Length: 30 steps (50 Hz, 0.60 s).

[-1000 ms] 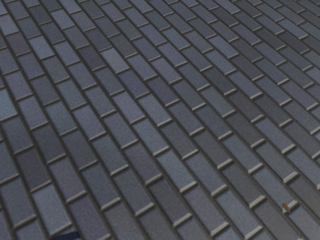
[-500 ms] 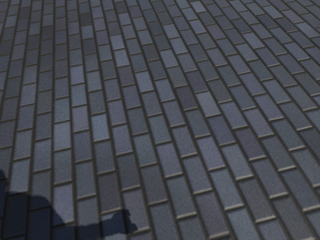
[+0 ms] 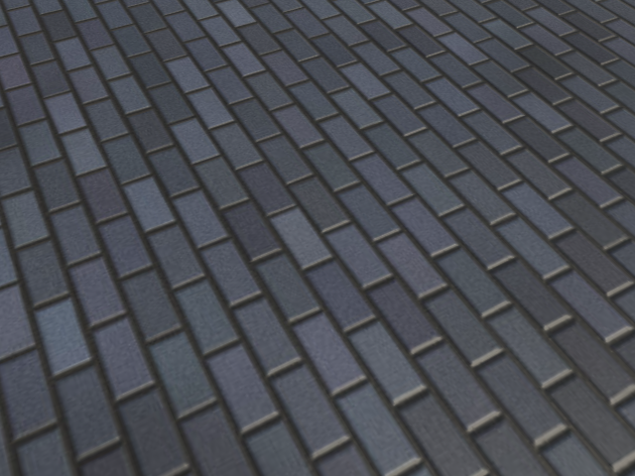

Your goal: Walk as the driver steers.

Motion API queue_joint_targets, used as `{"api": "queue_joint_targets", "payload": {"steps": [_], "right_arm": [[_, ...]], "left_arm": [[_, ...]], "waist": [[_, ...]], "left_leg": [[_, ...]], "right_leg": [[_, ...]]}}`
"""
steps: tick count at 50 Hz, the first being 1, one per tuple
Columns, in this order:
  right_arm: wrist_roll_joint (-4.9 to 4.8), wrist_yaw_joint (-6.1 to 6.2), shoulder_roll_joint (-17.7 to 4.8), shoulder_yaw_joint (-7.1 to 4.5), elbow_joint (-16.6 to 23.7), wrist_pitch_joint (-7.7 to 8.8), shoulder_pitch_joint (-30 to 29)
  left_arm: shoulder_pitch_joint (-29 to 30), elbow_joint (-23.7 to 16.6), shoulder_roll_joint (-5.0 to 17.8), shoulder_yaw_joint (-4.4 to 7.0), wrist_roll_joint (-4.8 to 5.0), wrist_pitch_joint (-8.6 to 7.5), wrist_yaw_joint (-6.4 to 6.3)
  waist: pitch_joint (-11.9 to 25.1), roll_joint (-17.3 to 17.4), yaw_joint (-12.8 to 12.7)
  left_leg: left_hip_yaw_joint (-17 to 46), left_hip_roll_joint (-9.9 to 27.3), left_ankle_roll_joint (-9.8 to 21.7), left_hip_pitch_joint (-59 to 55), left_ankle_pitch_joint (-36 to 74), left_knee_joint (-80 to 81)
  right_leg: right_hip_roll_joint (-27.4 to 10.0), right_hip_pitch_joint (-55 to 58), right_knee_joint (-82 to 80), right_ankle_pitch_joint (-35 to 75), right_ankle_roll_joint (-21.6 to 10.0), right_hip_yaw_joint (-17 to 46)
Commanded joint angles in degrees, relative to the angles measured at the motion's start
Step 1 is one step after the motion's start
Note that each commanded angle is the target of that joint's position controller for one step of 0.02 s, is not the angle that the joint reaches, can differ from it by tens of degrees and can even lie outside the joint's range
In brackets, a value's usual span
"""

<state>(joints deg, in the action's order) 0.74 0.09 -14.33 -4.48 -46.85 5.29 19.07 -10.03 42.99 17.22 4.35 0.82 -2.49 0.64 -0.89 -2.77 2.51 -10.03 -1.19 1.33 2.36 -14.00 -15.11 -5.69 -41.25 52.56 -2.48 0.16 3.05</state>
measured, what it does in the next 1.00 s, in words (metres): walks ahead, turning right: right foot, then left foot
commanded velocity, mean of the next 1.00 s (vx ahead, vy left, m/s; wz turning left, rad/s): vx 0.12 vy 0.00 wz -0.57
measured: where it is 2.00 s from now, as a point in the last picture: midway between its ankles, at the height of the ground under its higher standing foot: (491, 418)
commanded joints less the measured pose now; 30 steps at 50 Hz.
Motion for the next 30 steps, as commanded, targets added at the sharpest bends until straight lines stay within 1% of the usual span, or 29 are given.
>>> {"api": "queue_joint_targets", "payload": {"steps": [1,2,4,5,6,7,8,9,10,11,12,13,14,15,16,17,19,21,23,24,26,28,29,30], "right_arm": [[-0.52,1.32,-9.11,-1.76,4.54,0.62,-6.7],[-0.94,1.55,-9.99,-2.0,4.17,0.23,-6.17],[-1.97,1.89,-11.36,-2.51,3.97,-0.77,-6.35],[-2.44,2.11,-12.11,-2.8,4.12,-1.3,-6.75],[-2.83,2.32,-12.68,-3.07,4.34,-1.87,-7.21],[-3.12,2.38,-12.41,-3.0,4.62,-2.42,-7.85],[-2.66,2.19,-10.87,-2.38,4.75,-2.38,-6.02],[1.26,1.56,-3.49,-0.15,6.27,-2.17,-1.11],[0.49,0.66,-5.23,0.58,7.0,-1.56,3.66],[-1.08,0.16,-10.32,-0.59,6.66,-1.49,-1.65],[-1.6,0.33,-10.12,-0.41,8.22,-1.82,-6.1],[-0.84,1.1,-9.07,-0.26,7.7,-2.46,-7.33],[-0.45,1.67,-9.6,-0.48,8.0,-3.28,-7.85],[-0.47,1.71,-9.76,-0.66,7.94,-4.05,-7.47],[-0.29,1.83,-8.95,-0.53,7.69,-4.45,-6.8],[-0.15,2.02,-7.98,-0.26,7.35,-4.63,-6.48],[0.01,2.44,-6.99,0.12,7.31,-4.87,-7.68],[-0.13,2.55,-6.88,0.21,7.43,-5.26,-9.11],[-0.37,2.42,-6.97,0.15,7.75,-5.46,-10.75],[-0.43,2.31,-6.99,0.12,7.97,-5.37,-11.46],[-0.56,2.01,-7.06,0.05,8.28,-4.86,-12.31],[-0.85,1.58,-7.35,-0.13,8.44,-4.15,-12.56],[-1.03,1.33,-7.5,-0.26,8.45,-3.83,-12.33],[-1.17,1.04,-7.59,-0.44,8.28,-3.54,-11.5]], "left_arm": [[2.68,-4.98,-0.59,-0.84,-0.74,-0.47,1.64],[3.37,-5.92,-0.11,-0.69,-0.6,-0.33,2.16],[3.62,-7.51,1.93,0.06,-0.58,0.04,2.94],[2.66,-7.97,3.2,0.62,-0.8,0.2,3.16],[-0.04,-7.84,4.62,1.35,-0.86,0.33,3.25],[-5.73,-6.75,6.71,2.54,-0.78,0.26,3.07],[-10.73,-5.94,10.0,3.95,-0.96,0.24,1.93],[-9.84,-6.88,15.46,4.53,-0.97,0.6,0.5],[-8.05,-10.3,16.42,3.99,-2.03,-0.01,0.98],[-6.59,-11.53,12.33,3.26,-1.54,0.06,1.46],[-3.79,-11.42,9.98,2.56,-0.62,0.06,1.34],[-1.7,-11.43,8.15,2.07,0.06,0.38,0.96],[0.19,-11.81,7.23,1.73,-0.01,0.78,0.49],[1.25,-12.32,7.28,1.66,-0.82,1.15,0.24],[2.04,-12.65,7.6,1.84,-1.36,1.25,0.09],[2.04,-12.76,8.08,2.04,-1.52,1.3,-0.19],[1.0,-12.66,9.13,2.48,-1.23,1.65,-1.01],[1.19,-13.05,9.44,2.63,-0.82,2.42,-1.77],[1.95,-13.61,9.17,2.58,-0.7,3.12,-2.23],[2.07,-13.78,9.12,2.58,-0.75,3.4,-2.33],[1.67,-13.93,9.0,2.64,-0.89,3.87,-2.33],[1.0,-14.04,8.78,2.65,-0.89,4.25,-2.15],[0.79,-14.12,8.69,2.65,-0.77,4.43,-2.06],[0.95,-14.25,8.64,2.63,-0.55,4.63,-2.03]], "waist": [[-2.63,5.86,-1.61],[-1.97,6.12,-1.48],[-0.77,6.85,-2.05],[0.42,7.38,-2.83],[2.24,7.73,-4.29],[5.15,6.48,-7.34],[8.58,2.06,-9.55],[12.75,-13.53,-3.93],[25.7,-14.39,-2.77],[25.64,-3.01,-6.42],[18.7,-0.11,-5.5],[13.28,3.97,-3.89],[10.67,2.79,-2.48],[9.5,1.13,-1.19],[9.07,0.07,-0.58],[9.23,-0.51,-0.48],[10.13,-0.76,-1.16],[10.51,-1.62,-1.74],[9.19,-3.07,-2.32],[8.43,-3.98,-2.63],[7.75,-5.34,-3.34],[7.73,-6.22,-3.96],[7.67,-6.66,-3.99],[7.55,-7.0,-3.49]], "left_leg": [[0.67,14.25,7.36,7.06,33.92,3.55],[0.65,15.18,7.07,4.79,35.1,2.19],[0.42,16.66,6.07,0.17,38.68,-1.93],[0.26,16.87,5.45,-1.39,43.05,-5.45],[0.0,16.52,4.7,-2.08,47.25,-10.76],[-0.99,14.6,3.26,-1.19,47.21,-19.84],[-1.97,10.56,0.15,4.23,37.03,-33.29],[-1.17,3.51,-3.48,21.81,-14.76,-52.94],[11.74,-4.2,-5.35,33.49,-29.47,-69.18],[17.54,-0.66,-4.25,35.41,-23.4,-70.18],[16.46,0.97,-3.5,37.49,-17.78,-66.51],[16.14,3.09,-3.7,37.19,-14.28,-62.02],[16.44,4.1,-3.7,34.58,-12.13,-58.06],[16.1,4.03,-3.53,30.87,-10.96,-55.52],[15.31,3.34,-3.76,29.0,-10.31,-52.58],[14.84,2.84,-4.15,27.89,-9.93,-49.47],[15.05,2.03,-5.16,27.64,-8.53,-44.36],[15.81,1.71,-5.76,27.56,-5.78,-40.79],[16.21,1.27,-5.88,27.06,-3.62,-37.21],[16.25,1.01,-5.84,26.54,-3.29,-35.36],[16.28,0.45,-5.54,25.01,-3.78,-31.66],[16.19,-0.22,-4.83,23.28,-5.01,-27.46],[16.03,-0.58,-4.28,22.12,-5.41,-24.69],[15.61,-0.92,-3.55,20.17,-4.81,-20.75]], "right_leg": [[0.84,7.42,-10.48,7.59,-0.26,-3.61],[0.96,7.76,-12.29,6.91,-0.77,-3.75],[1.97,8.18,-14.79,2.57,-2.41,-4.57],[3.32,9.93,-15.49,-0.47,-3.43,-5.72],[5.17,13.56,-16.48,-2.97,-4.54,-7.09],[7.56,21.03,-20.57,-0.92,-6.14,-8.04],[7.82,31.54,-24.99,11.4,-8.21,-5.3],[-5.67,46.51,-19.68,41.72,-13.85,12.31],[-17.24,57.11,-25.7,35.53,-27.17,38.9],[-14.29,54.43,-29.12,25.88,-24.29,33.98],[-11.4,48.12,-29.95,17.36,-20.98,27.71],[-8.62,40.75,-31.01,12.13,-18.09,23.73],[-6.94,34.26,-32.32,9.8,-16.98,21.52],[-5.39,29.26,-33.61,8.23,-15.99,20.13],[-4.34,26.58,-34.02,9.25,-15.61,18.99],[-3.6,25.3,-33.98,10.87,-15.43,17.73],[-3.01,25.13,-33.62,9.96,-15.33,17.51],[-2.25,24.8,-33.91,1.1,-14.45,18.59],[-1.02,23.24,-34.79,-9.52,-13.17,19.91],[-0.63,22.65,-35.05,-12.76,-12.75,20.67],[-0.38,22.86,-34.77,-14.84,-12.34,22.35],[-0.52,24.65,-33.67,-13.95,-12.08,24.5],[-0.56,25.58,-33.02,-12.97,-11.88,25.69],[-0.26,25.99,-32.15,-11.74,-11.46,26.55]]}}
Velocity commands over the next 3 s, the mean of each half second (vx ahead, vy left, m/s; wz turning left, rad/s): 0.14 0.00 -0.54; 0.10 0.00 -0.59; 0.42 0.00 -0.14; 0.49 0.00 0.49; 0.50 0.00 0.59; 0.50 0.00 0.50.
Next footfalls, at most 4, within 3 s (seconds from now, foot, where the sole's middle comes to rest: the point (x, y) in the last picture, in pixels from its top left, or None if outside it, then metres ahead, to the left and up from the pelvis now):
0.16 right None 0.25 -0.12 -0.78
0.66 left None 0.28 0.10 -0.78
1.10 right None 0.16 -0.15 -0.78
1.58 left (428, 434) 0.57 -0.24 -0.78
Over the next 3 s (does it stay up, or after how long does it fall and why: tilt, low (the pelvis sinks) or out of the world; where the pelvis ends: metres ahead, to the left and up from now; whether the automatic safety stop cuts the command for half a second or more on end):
stays up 1.11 -0.41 -0.01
